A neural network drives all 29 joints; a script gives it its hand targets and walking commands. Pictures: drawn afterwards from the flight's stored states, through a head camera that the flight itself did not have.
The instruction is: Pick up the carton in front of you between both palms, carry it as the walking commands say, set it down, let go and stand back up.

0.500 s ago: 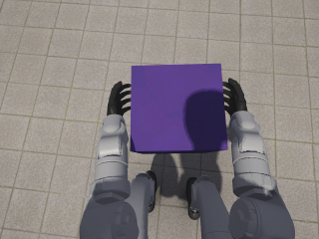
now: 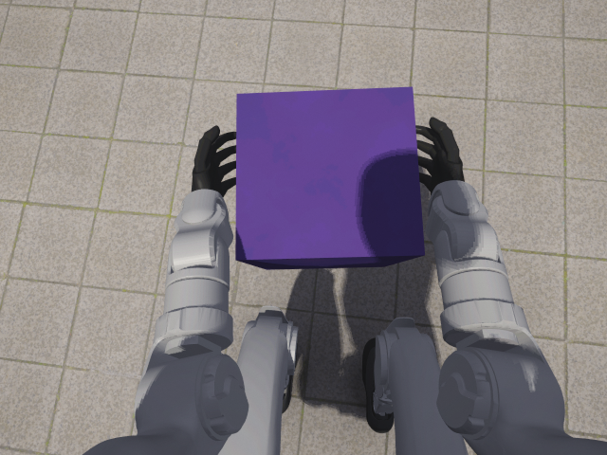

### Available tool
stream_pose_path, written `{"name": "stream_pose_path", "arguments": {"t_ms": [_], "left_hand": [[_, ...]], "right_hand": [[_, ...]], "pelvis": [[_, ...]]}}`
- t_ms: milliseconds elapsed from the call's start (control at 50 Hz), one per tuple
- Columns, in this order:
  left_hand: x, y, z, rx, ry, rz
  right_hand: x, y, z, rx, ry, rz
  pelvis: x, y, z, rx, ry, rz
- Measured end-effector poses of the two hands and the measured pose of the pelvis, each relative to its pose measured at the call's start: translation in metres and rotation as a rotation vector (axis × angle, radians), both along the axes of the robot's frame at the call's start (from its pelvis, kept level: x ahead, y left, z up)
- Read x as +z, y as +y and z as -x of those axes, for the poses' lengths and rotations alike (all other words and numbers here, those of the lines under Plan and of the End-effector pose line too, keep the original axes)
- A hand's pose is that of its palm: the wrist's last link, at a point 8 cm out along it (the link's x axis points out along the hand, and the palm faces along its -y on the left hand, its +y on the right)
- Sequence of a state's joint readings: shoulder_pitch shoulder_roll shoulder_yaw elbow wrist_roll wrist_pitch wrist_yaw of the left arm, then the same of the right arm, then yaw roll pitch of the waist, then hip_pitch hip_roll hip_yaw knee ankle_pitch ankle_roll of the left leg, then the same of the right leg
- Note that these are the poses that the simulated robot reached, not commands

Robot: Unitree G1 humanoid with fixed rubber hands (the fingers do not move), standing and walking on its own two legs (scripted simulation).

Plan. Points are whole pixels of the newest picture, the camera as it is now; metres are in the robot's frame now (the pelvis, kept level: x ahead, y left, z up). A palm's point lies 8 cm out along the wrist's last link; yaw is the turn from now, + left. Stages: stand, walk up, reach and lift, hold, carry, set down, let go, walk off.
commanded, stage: set down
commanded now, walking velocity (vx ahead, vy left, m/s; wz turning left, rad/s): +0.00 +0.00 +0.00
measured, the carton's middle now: (324, 197) +0.45 +0.04 -0.17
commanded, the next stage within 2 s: none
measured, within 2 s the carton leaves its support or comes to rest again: rests again in 1.70 s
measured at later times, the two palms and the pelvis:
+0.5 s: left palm (229, 201) +0.46 +0.20 -0.24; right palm (403, 189) +0.50 -0.10 -0.25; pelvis -0.03 +0.01 -0.12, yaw -1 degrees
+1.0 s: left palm (236, 202) +0.48 +0.21 -0.32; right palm (390, 195) +0.51 -0.09 -0.34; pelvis -0.03 +0.01 -0.18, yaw +0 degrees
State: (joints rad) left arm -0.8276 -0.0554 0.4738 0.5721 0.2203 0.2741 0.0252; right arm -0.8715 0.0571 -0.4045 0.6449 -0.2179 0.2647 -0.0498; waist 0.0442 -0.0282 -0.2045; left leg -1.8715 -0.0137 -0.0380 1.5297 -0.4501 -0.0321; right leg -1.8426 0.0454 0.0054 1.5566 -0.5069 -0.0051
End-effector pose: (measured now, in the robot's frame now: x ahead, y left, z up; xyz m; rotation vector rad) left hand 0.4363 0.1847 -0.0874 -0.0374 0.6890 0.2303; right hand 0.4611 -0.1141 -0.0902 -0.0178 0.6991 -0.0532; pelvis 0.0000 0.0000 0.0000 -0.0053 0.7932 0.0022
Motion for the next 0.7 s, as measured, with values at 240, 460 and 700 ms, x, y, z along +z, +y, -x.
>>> {"name": "stream_pose_path", "arguments": {"t_ms": [240, 460, 700], "left_hand": [[-0.075, 0.004, -0.013, 0.004, 0.004, -0.005], [-0.144, 0.016, -0.022, 0.017, 0.026, -0.011], [-0.218, 0.024, -0.037, -0.013, 0.064, -0.033]], "right_hand": [[-0.076, 0.005, -0.015, 0.007, 0.004, 0.001], [-0.142, 0.017, -0.032, 0.047, 0.022, 0.025], [-0.222, 0.023, -0.046, 0.079, 0.047, 0.041]], "pelvis": [[-0.064, 0.004, 0.020, -0.016, 0.019, 0.001], [-0.113, 0.007, 0.032, -0.012, 0.012, 0.002], [-0.158, 0.009, 0.032, -0.011, -0.024, 0.002]]}}
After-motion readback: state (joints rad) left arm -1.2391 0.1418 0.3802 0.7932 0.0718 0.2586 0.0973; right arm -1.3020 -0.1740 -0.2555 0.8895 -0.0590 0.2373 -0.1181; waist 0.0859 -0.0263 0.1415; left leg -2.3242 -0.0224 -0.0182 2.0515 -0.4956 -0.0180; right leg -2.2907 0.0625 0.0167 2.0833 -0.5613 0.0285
